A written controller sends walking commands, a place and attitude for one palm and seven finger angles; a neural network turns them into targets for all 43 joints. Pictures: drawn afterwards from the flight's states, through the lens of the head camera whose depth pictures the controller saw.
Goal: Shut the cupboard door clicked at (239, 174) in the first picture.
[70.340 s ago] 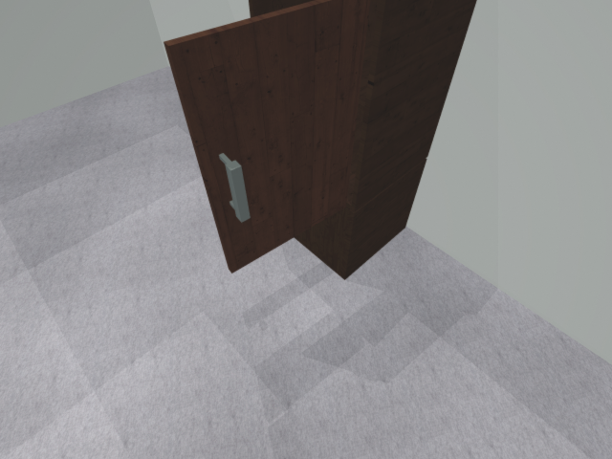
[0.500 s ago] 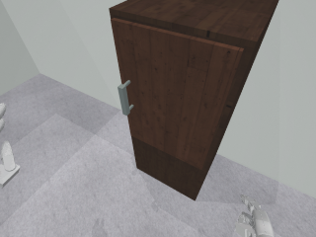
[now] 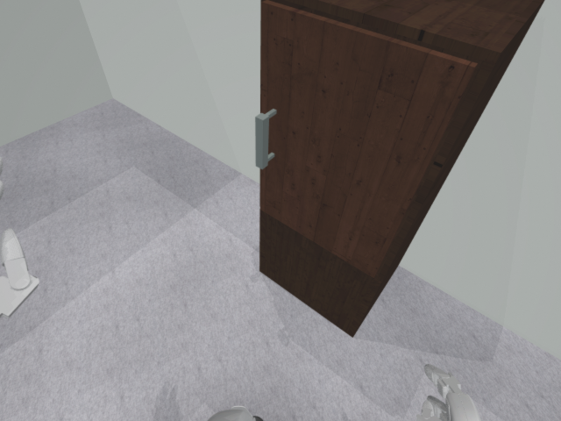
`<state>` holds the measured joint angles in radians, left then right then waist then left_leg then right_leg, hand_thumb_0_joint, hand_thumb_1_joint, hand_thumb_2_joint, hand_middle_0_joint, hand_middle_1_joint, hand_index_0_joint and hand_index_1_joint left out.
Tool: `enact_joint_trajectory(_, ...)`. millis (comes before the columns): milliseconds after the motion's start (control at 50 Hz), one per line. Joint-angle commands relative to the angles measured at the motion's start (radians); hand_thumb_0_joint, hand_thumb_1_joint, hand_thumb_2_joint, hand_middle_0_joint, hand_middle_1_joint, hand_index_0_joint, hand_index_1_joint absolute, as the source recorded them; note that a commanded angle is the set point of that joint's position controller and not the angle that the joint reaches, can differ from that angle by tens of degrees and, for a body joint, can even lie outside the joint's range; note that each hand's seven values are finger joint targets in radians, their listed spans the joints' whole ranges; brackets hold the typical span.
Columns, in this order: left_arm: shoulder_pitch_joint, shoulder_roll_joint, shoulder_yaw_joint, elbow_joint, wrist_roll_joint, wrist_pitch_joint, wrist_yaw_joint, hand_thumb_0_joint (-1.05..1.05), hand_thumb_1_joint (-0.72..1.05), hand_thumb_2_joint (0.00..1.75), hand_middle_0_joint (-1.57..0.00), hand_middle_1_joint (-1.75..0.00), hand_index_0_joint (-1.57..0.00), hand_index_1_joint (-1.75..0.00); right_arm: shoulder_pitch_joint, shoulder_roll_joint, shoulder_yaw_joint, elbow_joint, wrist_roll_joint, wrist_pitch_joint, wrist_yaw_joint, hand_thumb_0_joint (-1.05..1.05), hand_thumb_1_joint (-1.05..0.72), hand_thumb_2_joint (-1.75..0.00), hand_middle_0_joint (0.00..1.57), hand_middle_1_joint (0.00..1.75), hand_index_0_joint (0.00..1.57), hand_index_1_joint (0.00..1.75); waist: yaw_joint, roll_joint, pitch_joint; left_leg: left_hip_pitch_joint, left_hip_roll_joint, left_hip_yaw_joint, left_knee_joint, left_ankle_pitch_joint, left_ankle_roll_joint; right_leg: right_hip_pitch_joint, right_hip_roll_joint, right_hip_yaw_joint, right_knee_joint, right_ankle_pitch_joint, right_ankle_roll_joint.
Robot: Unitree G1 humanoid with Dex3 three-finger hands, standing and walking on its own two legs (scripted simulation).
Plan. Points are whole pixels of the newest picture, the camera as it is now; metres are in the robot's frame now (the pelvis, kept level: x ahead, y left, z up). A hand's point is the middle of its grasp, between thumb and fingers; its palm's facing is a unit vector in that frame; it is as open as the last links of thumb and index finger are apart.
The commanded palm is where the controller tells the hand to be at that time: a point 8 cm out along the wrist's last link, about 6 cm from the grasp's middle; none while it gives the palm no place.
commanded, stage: step back with the hand held close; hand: left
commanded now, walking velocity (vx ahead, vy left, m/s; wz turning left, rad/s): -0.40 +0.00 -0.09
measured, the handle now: (267, 139) +0.74 +0.08 -0.02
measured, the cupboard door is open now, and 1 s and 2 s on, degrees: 1 1 1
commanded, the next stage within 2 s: stop stepping back and stand still in 0.34 s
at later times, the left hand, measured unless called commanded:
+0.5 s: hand out of the picture +0.07 +0.30 +0.21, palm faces +0.42 -0.86 -0.30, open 7.4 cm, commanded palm +0.02 +0.33 +0.20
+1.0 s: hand out of the picture -0.11 +0.38 +0.21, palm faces +0.39 -0.86 -0.32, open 7.4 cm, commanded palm -0.20 +0.41 +0.20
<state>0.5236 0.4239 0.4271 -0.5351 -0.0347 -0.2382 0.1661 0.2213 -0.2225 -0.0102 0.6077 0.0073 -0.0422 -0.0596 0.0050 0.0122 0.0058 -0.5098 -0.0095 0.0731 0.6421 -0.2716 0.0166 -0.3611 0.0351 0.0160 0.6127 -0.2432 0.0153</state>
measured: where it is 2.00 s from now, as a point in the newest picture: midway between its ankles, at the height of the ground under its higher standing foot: outside the picture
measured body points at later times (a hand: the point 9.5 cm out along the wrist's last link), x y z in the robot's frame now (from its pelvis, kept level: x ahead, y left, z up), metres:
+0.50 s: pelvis -0.15 +0.05 -0.01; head -0.17 +0.09 +0.44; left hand +0.05 +0.34 +0.22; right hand +0.03 -0.18 -0.07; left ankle +0.07 +0.07 -0.72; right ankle -0.25 -0.10 -0.70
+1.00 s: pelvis -0.37 +0.13 +0.02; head -0.39 +0.18 +0.47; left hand -0.14 +0.43 +0.22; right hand -0.30 -0.10 -0.06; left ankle -0.34 +0.22 -0.72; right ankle -0.35 -0.03 -0.59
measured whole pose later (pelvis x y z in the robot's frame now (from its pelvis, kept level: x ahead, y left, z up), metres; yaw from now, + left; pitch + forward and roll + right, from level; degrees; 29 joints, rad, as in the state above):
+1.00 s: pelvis -0.37 +0.13 +0.02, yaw -7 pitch +0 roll -5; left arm 0.39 0.42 0.48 -0.44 -0.02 -0.19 0.15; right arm 0.33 -0.13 0.01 0.67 0.01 -0.09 -0.03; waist -0.06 -0.01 -0.06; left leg -0.30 0.08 0.02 0.57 -0.30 0.02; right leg -0.69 0.02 -0.03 1.29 -0.24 0.01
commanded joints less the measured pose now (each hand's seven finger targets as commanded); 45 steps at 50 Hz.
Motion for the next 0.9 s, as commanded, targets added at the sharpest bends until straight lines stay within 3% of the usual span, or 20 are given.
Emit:
enact_joint_trajectory(0,-0.108,0.217,0.136,-0.153,-0.008,-0.057,0.027,0.0,0.9,0.9,-0.2,-0.3,-0.2,-0.3,-0.102,-0.127,-0.042,-0.163,0.006,-0.056,-0.03,0.0,-0.9,-0.9,0.2,0.3,0.2,0.3,-0.026,0.022,-0.061,0.113,0.155,-0.214,-0.226,-0.207,0.042,-0.113,-0.068,0.117,-0.109,-0.175,-0.032)
enact_joint_trajectory(60,-0.11,0.223,0.2,-0.144,0.013,-0.073,0.015,0.0,0.9,0.9,-0.2,-0.3,-0.2,-0.3,-0.141,-0.147,-0.05,-0.163,-0.014,-0.08,-0.039,0.0,-0.9,-0.9,0.2,0.3,0.2,0.3,-0.001,0.284,-0.091,-0.358,0.393,-0.438,-0.602,-0.624,0.128,0.325,0.091,-0.014,0.446,-0.162,0.009)
enact_joint_trajectory(240,-0.019,0.215,0.168,-0.261,-0.072,-0.062,-0.006,0.0,0.9,0.9,-0.2,-0.3,-0.2,-0.3,-0.122,-0.093,-0.054,-0.121,-0.009,-0.127,0.013,0.0,-0.9,-0.9,0.2,0.3,0.2,0.3,0.017,0.266,-0.271,0.227,0.272,-0.077,-0.485,-0.207,-0.085,0.164,0.062,-0.142,-0.046,-0.377,-0.047)
enact_joint_trajectory(320,-0.174,0.266,0.156,-0.291,-0.036,-0.111,0.015,0.0,0.9,0.9,-0.2,-0.3,-0.2,-0.3,-0.102,-0.068,-0.032,-0.048,-0.011,-0.118,0.003,0.0,-0.9,-0.9,0.2,0.3,0.2,0.3,-0.014,-0.195,-0.175,0.438,0.098,-0.006,0.179,-0.021,-0.097,-0.229,-0.351,0.326,-0.438,0.036,-0.181)
enact_joint_trajectory(340,-0.232,0.314,0.205,-0.3,-0.027,-0.117,0.032,0.0,0.9,0.9,-0.2,-0.3,-0.2,-0.3,-0.116,-0.068,-0.024,-0.043,-0.024,-0.126,-0.003,0.0,-0.9,-0.9,0.2,0.3,0.2,0.3,-0.01,-0.145,-0.183,0.363,0.088,-0.014,0.193,-0.088,-0.086,-0.14,-0.372,0.269,-0.355,0.362,-0.193)
enact_joint_trajectory(380,-0.289,0.208,0.082,-0.195,-0.021,-0.068,0.0,0.0,0.9,0.9,-0.2,-0.3,-0.2,-0.3,-0.107,-0.089,-0.048,-0.048,0.004,-0.123,-0.021,0.0,-0.9,-0.9,0.2,0.3,0.2,0.3,-0.057,-0.196,-0.207,0.422,0.07,-0.028,-0.016,0.272,-0.05,-0.044,-0.214,0.107,-0.105,0.57,-0.072)
enact_joint_trajectory(420,-0.33,0.222,0.096,-0.155,-0.026,-0.017,-0.018,0.0,0.9,0.9,-0.2,-0.3,-0.2,-0.3,-0.128,-0.122,-0.046,-0.069,0.0,-0.115,-0.043,0.0,-0.9,-0.9,0.2,0.3,0.2,0.3,-0.037,0.129,-0.192,0.52,0.237,-0.184,-0.216,0.772,0.041,-0.11,0.012,-0.041,0.168,0.192,0.048)
enact_joint_trajectory(440,-0.339,0.202,0.075,-0.112,-0.031,-0.006,-0.027,0.0,0.9,0.9,-0.2,-0.3,-0.2,-0.3,-0.137,-0.131,-0.05,-0.069,-0.008,-0.131,-0.03,0.0,-0.9,-0.9,0.2,0.3,0.2,0.3,-0.029,0.278,-0.138,0.393,0.327,-0.287,-0.372,0.538,0.074,-0.056,0.063,-0.007,0.307,-0.358,0.029)
enact_joint_trajectory(480,-0.325,0.213,0.112,-0.078,-0.025,-0.005,-0.026,0.0,0.9,0.9,-0.2,-0.3,-0.2,-0.3,-0.164,-0.146,-0.036,-0.121,0.004,-0.122,-0.011,0.0,-0.9,-0.9,0.2,0.3,0.2,0.3,-0.005,0.247,-0.072,0.009,0.346,-0.263,-0.633,-0.547,-0.027,0.161,0.111,-0.089,0.416,-0.437,-0.025)
enact_joint_trajectory(520,-0.192,0.188,0.132,-0.079,-0.045,0.026,-0.046,0.0,0.9,0.9,-0.2,-0.3,-0.2,-0.3,-0.147,-0.117,-0.053,-0.152,-0.011,-0.091,0.002,0.0,-0.9,-0.9,0.2,0.3,0.2,0.3,0.03,0.314,-0.147,-0.08,0.242,-0.077,-0.67,-0.549,-0.248,0.314,0.179,-0.225,0.448,-0.385,-0.047)
enact_joint_trajectory(560,-0.011,0.204,0.162,-0.193,-0.058,0.034,-0.052,0.0,0.9,0.9,-0.2,-0.3,-0.2,-0.3,-0.145,-0.095,-0.066,-0.194,0.0,-0.072,0.025,0.0,-0.9,-0.9,0.2,0.3,0.2,0.3,0.067,0.309,-0.228,-0.049,0.1,0.141,-0.443,-0.435,-0.238,0.348,0.161,-0.289,0.272,-0.375,-0.086)
enact_joint_trajectory(580,0.063,0.245,0.19,-0.258,-0.052,0.034,-0.04,0.0,0.9,0.9,-0.2,-0.3,-0.2,-0.3,-0.151,-0.076,-0.062,-0.202,0.014,-0.063,0.034,0.0,-0.9,-0.9,0.2,0.3,0.2,0.3,0.067,0.107,-0.187,-0.024,0.022,0.249,-0.044,-0.365,-0.176,0.193,0.046,-0.188,0.031,-0.422,-0.142)
enact_joint_trajectory(600,0.103,0.285,0.206,-0.346,-0.04,0.035,-0.035,0.0,0.9,0.9,-0.2,-0.3,-0.2,-0.3,-0.135,-0.066,-0.07,-0.193,0.031,-0.058,0.036,0.0,-0.9,-0.9,0.2,0.3,0.2,0.3,0.049,-0.308,-0.084,0.083,-0.055,0.145,0.587,-0.284,-0.151,-0.26,-0.21,0.144,-0.318,-0.537,-0.192)
enact_joint_trajectory(620,0.012,0.319,0.2,-0.47,-0.014,0.014,-0.038,0.0,0.9,0.9,-0.2,-0.3,-0.2,-0.3,-0.153,-0.098,-0.094,-0.19,0.023,-0.063,0.022,0.0,-0.9,-0.9,0.2,0.3,0.2,0.3,-0.002,-0.377,0.027,-0.011,-0.041,-0.129,1.01,-0.271,-0.093,-0.625,-0.402,0.458,-0.491,-0.672,-0.256)
enact_joint_trajectory(660,-0.229,0.443,0.287,-0.472,-0.035,-0.04,-0.049,0.0,0.9,0.9,-0.2,-0.3,-0.2,-0.3,-0.098,-0.055,-0.075,-0.126,-0.032,-0.071,0.022,0.0,-0.9,-0.9,0.2,0.3,0.2,0.3,-0.117,-0.233,-0.088,0.136,0.048,-0.11,1.258,-0.16,-0.097,-0.86,-0.446,0.211,-0.465,-0.59,-0.244)
enact_joint_trajectory(760,-0.306,0.281,0.169,-0.16,0.001,-0.017,0.004,0.0,0.9,0.9,-0.2,-0.3,-0.2,-0.3,-0.049,-0.101,-0.027,-0.066,-0.016,-0.12,-0.051,0.0,-0.9,-0.9,0.2,0.3,0.2,0.3,-0.044,0.078,-0.015,0.248,0.068,-0.009,-0.064,-0.333,0.023,-0.356,-0.212,0.11,-0.13,-0.51,-0.131)
enact_joint_trajectory(780,-0.371,0.247,0.13,-0.115,0.006,-0.026,0.004,0.0,0.9,0.9,-0.2,-0.3,-0.2,-0.3,0.01,-0.12,-0.022,-0.043,-0.014,-0.135,-0.053,0.0,-0.9,-0.9,0.2,0.3,0.2,0.3,-0.077,0.27,-0.009,0.284,0.071,-0.072,-0.315,-0.345,0.025,-0.298,-0.098,0.022,0.199,-0.34,-0.091)
enact_joint_trajectory(800,-0.453,0.238,0.112,-0.108,0.028,-0.04,0.014,0.0,0.9,0.9,-0.2,-0.3,-0.2,-0.3,-0.003,-0.154,-0.042,-0.066,-0.021,-0.143,-0.046,0.0,-0.9,-0.9,0.2,0.3,0.2,0.3,-0.057,0.597,0.034,0.291,0.316,-0.479,-0.449,-0.561,0.065,-0.484,0.01,-0.085,0.592,-0.333,-0.032)
enact_joint_trajectory(840,-0.429,0.244,0.128,0.002,0.058,-0.068,-0.004,0.0,0.9,0.9,-0.2,-0.3,-0.2,-0.3,-0.045,-0.143,-0.048,-0.116,-0.001,-0.16,-0.03,0.0,-0.9,-0.9,0.2,0.3,0.2,0.3,-0.005,0.306,0.101,0.114,0.479,-0.6,-0.521,-0.508,0.159,-0.512,-0.054,0.039,0.797,-0.132,-0.004)
enact_joint_trajectory(880,-0.249,0.189,0.08,-0.091,0.037,-0.033,-0.024,0.0,0.9,0.9,-0.2,-0.3,-0.2,-0.3,-0.037,-0.122,-0.055,-0.126,-0.006,-0.115,0.002,0.0,-0.9,-0.9,0.2,0.3,0.2,0.3,-0.016,0.169,-0.007,0.204,0.333,-0.523,-0.415,-0.387,0.042,-0.533,-0.041,0.005,0.801,-0.046,-0.012)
